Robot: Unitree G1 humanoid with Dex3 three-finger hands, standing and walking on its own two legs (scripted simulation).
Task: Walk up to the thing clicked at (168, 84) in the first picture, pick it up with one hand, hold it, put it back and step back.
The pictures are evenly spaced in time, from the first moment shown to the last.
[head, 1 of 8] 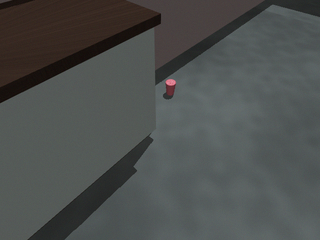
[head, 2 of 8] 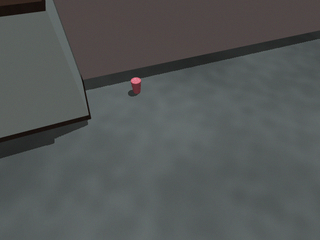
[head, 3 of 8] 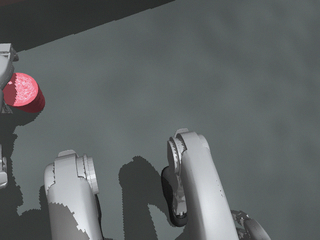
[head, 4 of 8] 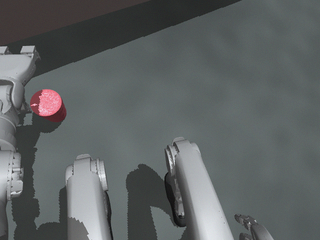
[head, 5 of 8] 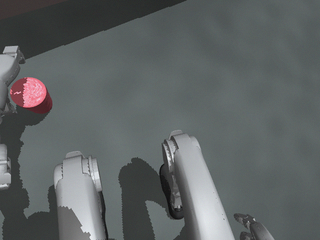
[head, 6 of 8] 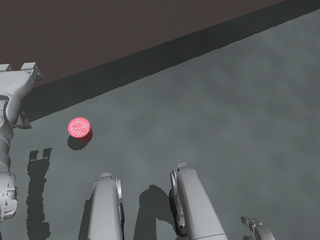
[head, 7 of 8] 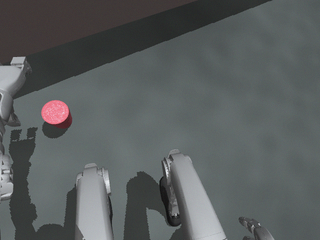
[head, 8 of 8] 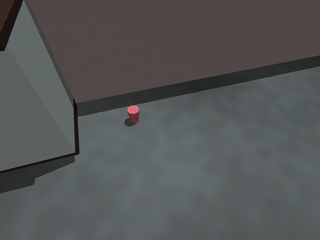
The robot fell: no
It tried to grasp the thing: yes
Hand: left
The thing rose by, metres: 0.01
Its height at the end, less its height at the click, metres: +0.00
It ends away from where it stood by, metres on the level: 0.00
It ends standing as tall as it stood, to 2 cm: yes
